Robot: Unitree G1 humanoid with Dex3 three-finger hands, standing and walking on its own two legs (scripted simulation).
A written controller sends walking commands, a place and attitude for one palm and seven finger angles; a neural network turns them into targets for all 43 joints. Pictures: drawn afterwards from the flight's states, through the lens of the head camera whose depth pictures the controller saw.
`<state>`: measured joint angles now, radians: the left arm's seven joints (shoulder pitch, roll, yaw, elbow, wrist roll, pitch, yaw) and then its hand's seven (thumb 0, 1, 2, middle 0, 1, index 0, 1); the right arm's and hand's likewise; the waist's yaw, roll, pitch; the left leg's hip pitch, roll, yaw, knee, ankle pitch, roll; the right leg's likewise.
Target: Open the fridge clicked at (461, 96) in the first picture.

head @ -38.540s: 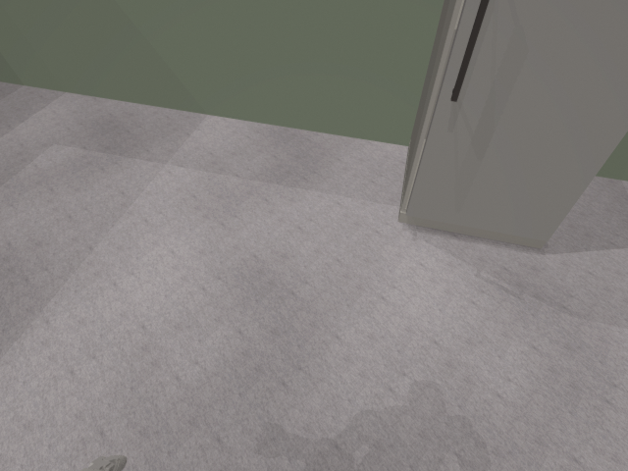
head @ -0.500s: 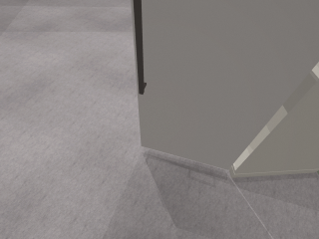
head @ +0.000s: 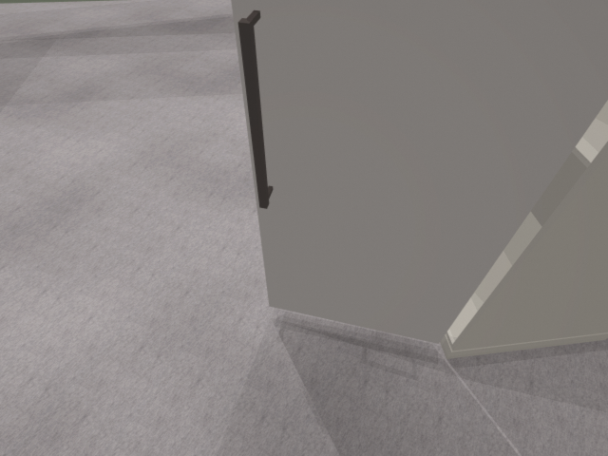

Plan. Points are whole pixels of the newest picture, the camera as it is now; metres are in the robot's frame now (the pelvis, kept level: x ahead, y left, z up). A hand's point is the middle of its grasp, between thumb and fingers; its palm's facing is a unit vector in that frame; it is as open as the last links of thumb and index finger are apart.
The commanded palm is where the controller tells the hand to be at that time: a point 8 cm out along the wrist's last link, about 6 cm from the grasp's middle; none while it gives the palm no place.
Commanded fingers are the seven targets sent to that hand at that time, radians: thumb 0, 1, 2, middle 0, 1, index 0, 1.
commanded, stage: let the arm hang, fingers relaxed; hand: left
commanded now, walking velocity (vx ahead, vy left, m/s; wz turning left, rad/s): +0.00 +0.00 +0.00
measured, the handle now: (260, 126) +0.65 +0.12 +0.08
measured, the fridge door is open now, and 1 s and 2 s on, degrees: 70 70 70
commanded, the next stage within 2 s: look to check the result in 0.14 s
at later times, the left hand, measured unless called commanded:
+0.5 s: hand out of the picture +0.04 +0.18 -0.17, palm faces -0.01 -0.97 -0.23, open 7.4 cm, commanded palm none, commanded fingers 0.00 0.90 0.90 -0.20 -0.30 -0.20 -0.30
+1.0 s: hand out of the picture +0.07 +0.17 -0.17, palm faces -0.03 -0.97 -0.24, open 7.4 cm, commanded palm none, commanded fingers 0.00 0.90 0.90 -0.20 -0.30 -0.20 -0.30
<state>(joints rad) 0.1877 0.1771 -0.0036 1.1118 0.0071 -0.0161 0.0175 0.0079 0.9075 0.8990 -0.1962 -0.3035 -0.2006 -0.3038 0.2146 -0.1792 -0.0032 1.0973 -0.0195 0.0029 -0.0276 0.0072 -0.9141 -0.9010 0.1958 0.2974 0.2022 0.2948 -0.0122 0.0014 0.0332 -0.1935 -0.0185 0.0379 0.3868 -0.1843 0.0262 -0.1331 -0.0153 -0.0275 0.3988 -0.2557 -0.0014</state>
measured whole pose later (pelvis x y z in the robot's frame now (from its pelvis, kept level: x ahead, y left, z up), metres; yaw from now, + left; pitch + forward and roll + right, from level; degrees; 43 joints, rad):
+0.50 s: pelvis +0.02 -0.01 +0.00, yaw -1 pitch +0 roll +0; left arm 0.21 0.20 0.00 1.14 0.00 -0.01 0.02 0.01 0.90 0.90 -0.20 -0.30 -0.20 -0.30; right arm 0.20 -0.19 0.00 1.12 -0.02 0.01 -0.03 0.01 -0.91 -0.90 0.20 0.30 0.20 0.29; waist -0.01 0.00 0.06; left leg -0.16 0.00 0.04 0.36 -0.19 0.01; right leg -0.10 0.00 -0.02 0.36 -0.26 -0.02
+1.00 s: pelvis +0.02 -0.02 +0.00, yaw -1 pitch +0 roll +0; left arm 0.18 0.21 0.00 1.12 0.00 -0.02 0.02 0.01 0.90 0.90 -0.20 -0.30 -0.20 -0.30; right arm 0.18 -0.21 -0.01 1.12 -0.02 0.01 -0.03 0.01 -0.91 -0.90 0.20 0.30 0.20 0.29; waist -0.02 0.00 0.05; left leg -0.15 0.02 0.04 0.35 -0.20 -0.01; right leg -0.08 0.02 -0.02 0.34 -0.25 -0.03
